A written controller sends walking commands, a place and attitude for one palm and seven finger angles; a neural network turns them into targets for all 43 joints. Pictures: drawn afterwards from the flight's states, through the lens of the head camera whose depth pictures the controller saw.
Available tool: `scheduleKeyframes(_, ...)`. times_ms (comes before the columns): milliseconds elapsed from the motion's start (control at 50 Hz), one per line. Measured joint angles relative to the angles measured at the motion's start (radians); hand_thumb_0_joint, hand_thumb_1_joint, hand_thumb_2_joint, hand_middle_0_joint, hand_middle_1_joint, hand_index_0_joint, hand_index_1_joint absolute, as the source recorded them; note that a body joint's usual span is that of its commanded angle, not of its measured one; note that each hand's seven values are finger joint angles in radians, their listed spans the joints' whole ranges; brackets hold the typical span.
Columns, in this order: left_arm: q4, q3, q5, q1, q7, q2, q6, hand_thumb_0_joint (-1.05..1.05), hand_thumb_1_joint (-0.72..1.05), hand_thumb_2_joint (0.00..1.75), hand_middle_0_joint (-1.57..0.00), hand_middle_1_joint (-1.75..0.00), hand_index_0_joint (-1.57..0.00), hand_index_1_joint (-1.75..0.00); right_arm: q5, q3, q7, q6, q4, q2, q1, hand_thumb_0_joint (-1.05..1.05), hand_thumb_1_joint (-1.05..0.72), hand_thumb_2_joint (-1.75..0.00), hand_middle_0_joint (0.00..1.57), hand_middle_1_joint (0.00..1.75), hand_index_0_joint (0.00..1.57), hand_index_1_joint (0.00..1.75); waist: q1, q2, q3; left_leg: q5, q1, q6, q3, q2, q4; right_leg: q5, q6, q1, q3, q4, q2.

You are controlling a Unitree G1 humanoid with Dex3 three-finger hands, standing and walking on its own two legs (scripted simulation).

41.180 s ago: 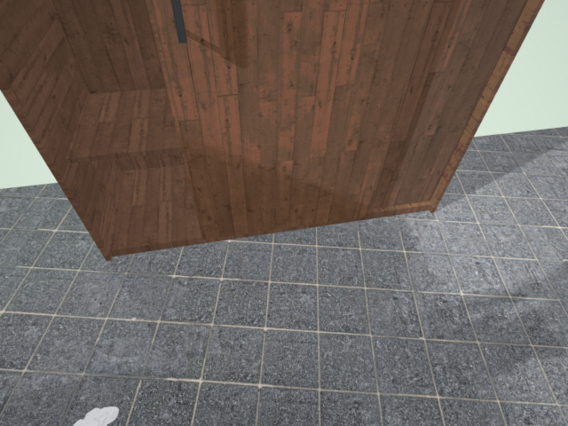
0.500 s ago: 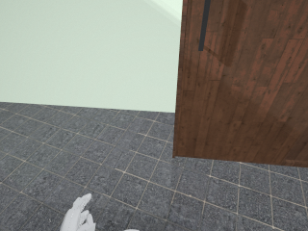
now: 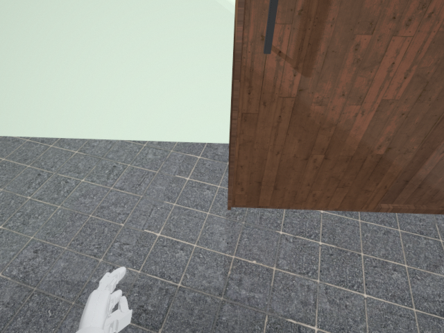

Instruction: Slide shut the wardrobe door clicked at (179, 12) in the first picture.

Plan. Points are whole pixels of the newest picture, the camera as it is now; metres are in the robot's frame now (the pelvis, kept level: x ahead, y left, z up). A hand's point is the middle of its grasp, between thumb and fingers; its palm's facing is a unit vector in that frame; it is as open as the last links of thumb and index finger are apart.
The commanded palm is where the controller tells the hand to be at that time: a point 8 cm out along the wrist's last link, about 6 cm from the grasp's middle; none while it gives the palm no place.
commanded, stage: stop stepping back and stand still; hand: right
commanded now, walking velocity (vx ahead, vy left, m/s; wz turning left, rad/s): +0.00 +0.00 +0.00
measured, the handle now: (273, 0) +0.87 -0.07 +0.27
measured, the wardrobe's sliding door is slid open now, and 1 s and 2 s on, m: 0.00 0.00 0.00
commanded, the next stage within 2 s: let the arm hang, fingers relaxed in 0.38 s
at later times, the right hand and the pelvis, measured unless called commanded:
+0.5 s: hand out of the picture +0.23 -0.28 +0.16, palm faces +0.35 +0.80 -0.49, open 7.4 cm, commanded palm none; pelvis +0.02 -0.03 +0.01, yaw +1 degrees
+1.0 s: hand out of the picture -0.04 -0.24 -0.16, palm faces -0.01 +0.98 -0.22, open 7.2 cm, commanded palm none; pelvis +0.00 -0.04 +0.02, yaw +0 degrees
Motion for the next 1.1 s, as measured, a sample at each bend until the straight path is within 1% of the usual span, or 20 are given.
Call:
scheduleKeyframes(40, -0.016, -0.008, -0.004, -0.001, -0.015, -0.009, 0.003, 0.02, 0.91, 0.9, -0.2, -0.3, -0.2, -0.3, 0.001, -0.005, 0.006, -0.01, -0.018, -0.006, 0.029, 0.01, -0.89, -0.9, 0.21, 0.3, 0.21, 0.3, 0.008, -0.028, 0.0, 0.009, 0.012, 0.006, 0.014, -0.018, -0.026, -0.017, -0.003, -0.012, 0.015, 0.02, -0.017)
scheduleKeyframes(100, -0.019, -0.014, -0.009, 0.004, -0.031, -0.017, 0.021, 0.01, 0.91, 0.9, -0.2, -0.3, -0.2, -0.3, 0.014, -0.013, 0.012, -0.027, -0.053, -0.013, 0.082, 0.01, -0.89, -0.9, 0.21, 0.31, 0.21, 0.3, -0.001, -0.038, -0.002, 0.005, 0.014, 0.009, 0.01, -0.029, -0.049, -0.054, -0.018, -0.038, 0.034, 0.075, -0.004)
scheduleKeyframes(140, -0.014, -0.016, -0.008, 0.013, -0.032, -0.012, 0.031, 0.01, 0.91, 0.9, -0.2, -0.3, -0.2, -0.3, 0.017, -0.015, 0.011, -0.032, -0.063, -0.01, 0.096, 0.01, -0.88, -0.9, 0.22, 0.31, 0.21, 0.3, -0.01, -0.043, 0.003, 0.008, 0.024, 0.004, 0.008, -0.031, -0.063, -0.019, -0.025, -0.017, 0.034, 0.026, 0.007)
scheduleKeyframes(180, 0.002, -0.016, -0.007, 0.014, -0.026, -0.014, 0.039, 0.01, 0.91, 0.9, -0.2, -0.3, -0.2, -0.3, 0.02, -0.017, 0.009, -0.037, -0.047, -0.009, 0.092, 0.01, -0.88, -0.9, 0.22, 0.31, 0.21, 0.3, -0.02, -0.03, 0.012, 0.005, 0.034, -0.007, -0.003, -0.017, -0.066, -0.019, -0.029, 0.009, 0.024, -0.01, 0.022)
scheduleKeyframes(240, 0.007, -0.02, -0.008, 0.015, -0.017, -0.017, 0.046, 0.02, 0.91, 0.9, -0.2, -0.3, -0.2, -0.3, 0.017, -0.016, 0.006, -0.023, -0.007, 0.0, 0.072, 0.01, -0.88, -0.9, 0.22, 0.31, 0.21, 0.3, -0.029, -0.019, 0.019, 0.013, 0.045, -0.021, -0.016, -0.002, -0.088, -0.01, -0.036, 0.03, 0.01, -0.047, 0.037)
scheduleKeyframes(320, -0.004, -0.026, -0.01, 0.002, -0.016, -0.022, 0.039, 0.02, 0.91, 0.9, -0.2, -0.3, -0.2, -0.3, 0.016, -0.005, 0.004, -0.008, 0.012, 0.011, 0.046, 0.01, -0.89, -0.9, 0.21, 0.31, 0.21, 0.3, -0.026, -0.022, 0.034, 0.031, 0.054, -0.026, -0.016, -0.003, -0.122, 0.0, -0.041, 0.032, 0.01, -0.066, 0.038)
scheduleKeyframes(380, -0.017, -0.029, -0.01, -0.013, -0.022, -0.027, 0.036, 0.02, 0.91, 0.9, -0.2, -0.3, -0.2, -0.3, 0.019, 0.006, 0.006, -0.007, -0.015, 0.014, 0.059, 0.01, -0.89, -0.9, 0.21, 0.3, 0.21, 0.3, -0.017, -0.019, 0.04, 0.044, 0.057, -0.027, -0.017, -0.008, -0.142, 0.003, -0.041, 0.028, 0.009, -0.069, 0.033)
scheduleKeyframes(480, -0.038, -0.025, -0.011, -0.03, -0.022, -0.027, 0.042, 0.02, 0.9, 0.9, -0.2, -0.3, -0.2, -0.3, 0.025, 0.008, 0.013, -0.019, -0.053, -0.006, 0.101, 0.01, -0.89, -0.9, 0.21, 0.31, 0.21, 0.3, -0.008, -0.014, 0.037, 0.058, 0.059, -0.029, -0.023, -0.012, -0.163, 0.006, -0.043, 0.027, 0.003, -0.077, 0.029)
scheduleKeyframes(500, -0.02, -0.018, -0.011, -0.034, -0.038, -0.013, 0.023, 0.02, 0.9, 0.9, -0.2, -0.3, -0.2, -0.3, 0.009, 0.031, 0.028, -0.03, -0.005, -0.016, 0.079, 0.01, -0.89, -0.9, 0.21, 0.31, 0.21, 0.3, -0.01, -0.025, 0.026, 0.061, 0.044, -0.03, -0.017, -0.012, -0.152, 0.005, -0.044, 0.009, 0.008, -0.064, 0.029)
scheduleKeyframes(520, 0.008, -0.009, -0.011, -0.041, -0.059, 0.01, 0.02, 0.01, 0.9, 0.9, -0.2, -0.3, -0.2, -0.3, -0.007, 0.076, 0.054, -0.015, 0.084, -0.024, 0.034, 0.01, -0.89, -0.9, 0.21, 0.3, 0.21, 0.3, -0.015, -0.04, 0.011, 0.056, 0.025, -0.032, -0.012, -0.007, -0.132, 0.0, -0.047, -0.013, 0.012, -0.045, 0.033)
scheduleKeyframes(560, 0.069, 0.001, -0.004, -0.065, -0.083, 0.056, 0.052, 0.01, 0.9, 0.9, -0.2, -0.3, -0.2, -0.3, -0.025, 0.178, 0.099, 0.066, 0.326, -0.011, -0.065, 0.0, -0.89, -0.9, 0.21, 0.3, 0.2, 0.3, -0.024, -0.069, -0.02, 0.03, -0.006, -0.042, -0.011, 0.008, -0.091, -0.015, -0.057, -0.046, 0.013, -0.005, 0.046)
scheduleKeyframes(600, 0.121, 0.002, 0.005, -0.085, -0.09, 0.085, 0.093, 0.01, 0.9, 0.9, -0.2, -0.3, -0.2, -0.3, -0.032, 0.261, 0.125, 0.155, 0.598, 0.035, -0.145, 0.0, -0.9, -0.9, 0.2, 0.3, 0.2, 0.3, -0.019, -0.092, -0.037, 0.015, -0.018, -0.051, -0.013, 0.017, -0.063, -0.026, -0.065, -0.057, 0.012, 0.018, 0.054)
scheduleKeyframes(620, 0.141, 0.001, 0.009, -0.089, -0.091, 0.09, 0.108, 0.01, 0.91, 0.9, -0.2, -0.3, -0.2, -0.3, -0.034, 0.295, 0.133, 0.192, 0.726, 0.058, -0.172, 0.0, -0.9, -0.9, 0.2, 0.3, 0.2, 0.3, -0.014, -0.093, -0.038, 0.012, -0.019, -0.054, -0.015, 0.021, -0.055, -0.027, -0.068, -0.054, 0.01, 0.02, 0.058)
scheduleKeyframes(660, 0.17, -0.004, 0.017, -0.085, -0.093, 0.087, 0.13, 0.01, 0.91, 0.9, -0.2, -0.3, -0.2, -0.3, -0.036, 0.351, 0.144, 0.243, 0.945, 0.101, -0.203, 0.0, -0.9, -0.9, 0.2, 0.3, 0.19, 0.3, 0.0, -0.077, -0.027, 0.01, -0.013, -0.053, -0.022, 0.027, -0.047, -0.023, -0.07, -0.039, 0.003, 0.013, 0.064)
scheduleKeyframes(700, 0.2, -0.01, 0.023, -0.071, -0.092, 0.075, 0.144, 0.01, 0.91, 0.9, -0.2, -0.3, -0.2, -0.3, -0.033, 0.398, 0.15, 0.269, 1.116, 0.144, -0.21, 0.01, -0.91, -0.9, 0.2, 0.3, 0.19, 0.3, 0.01, -0.052, -0.006, 0.017, 0.003, -0.055, -0.029, 0.028, -0.058, -0.013, -0.07, -0.017, -0.004, -0.007, 0.066)
scheduleKeyframes(760, 0.258, -0.022, 0.025, -0.036, -0.089, 0.055, 0.159, 0.01, 0.91, 0.9, -0.2, -0.3, -0.2, -0.3, -0.026, 0.449, 0.159, 0.28, 1.3, 0.21, -0.194, 0.01, -0.91, -0.9, 0.2, 0.3, 0.19, 0.3, 0.014, -0.018, 0.025, 0.047, 0.034, -0.054, -0.03, 0.022, -0.108, 0.011, -0.068, 0.012, -0.006, -0.049, 0.061)
scheduleKeyframes(800, 0.304, -0.027, 0.024, -0.004, -0.084, 0.034, 0.167, 0.01, 0.91, 0.9, -0.2, -0.3, -0.2, -0.3, -0.019, 0.423, 0.134, 0.269, 1.374, 0.215, -0.185, 0.0, -0.97, -0.9, 0.21, 0.3, 0.2, 0.3, 0.005, -0.001, 0.04, 0.07, 0.051, -0.049, -0.022, 0.016, -0.148, 0.028, -0.066, 0.02, 0.002, -0.076, 0.057)
scheduleKeyframes(900, 0.401, -0.025, 0.022, 0.066, -0.074, -0.005, 0.184, 0.01, 0.91, 0.9, -0.2, -0.3, -0.2, -0.3, -0.019, 0.419, 0.144, 0.249, 1.498, 0.189, -0.151, 0.0, -0.98, -0.9, 0.21, 0.3, 0.2, 0.3, -0.013, -0.004, 0.063, 0.113, 0.078, -0.043, -0.009, 0.01, -0.226, 0.058, -0.067, 0.028, 0.014, -0.12, 0.053)
scheduleKeyframes(1000, 0.458, -0.018, 0.017, 0.1, -0.067, -0.03, 0.18, 0.01, 0.91, 0.9, -0.2, -0.3, -0.2, -0.3, -0.018, 0.417, 0.14, 0.238, 1.578, 0.179, -0.129, 0.0, -0.95, -0.9, 0.21, 0.3, 0.2, 0.3, -0.014, -0.024, 0.072, 0.128, 0.092, -0.049, -0.013, 0.016, -0.252, 0.071, -0.073, 0.045, 0.008, -0.148, 0.061)
scheduleKeyframes(1100, 0.482, -0.014, 0.015, 0.095, -0.063, -0.045, 0.171, 0.01, 0.91, 0.9, -0.2, -0.3, -0.2, -0.3, -0.017, 0.415, 0.133, 0.232, 1.611, 0.181, -0.144, 0.0, -0.92, -0.9, 0.2, 0.3, 0.2, 0.3, -0.011, -0.038, 0.074, 0.129, 0.098, -0.054, -0.023, 0.024, -0.253, 0.078, -0.079, 0.061, -0.002, -0.165, 0.069)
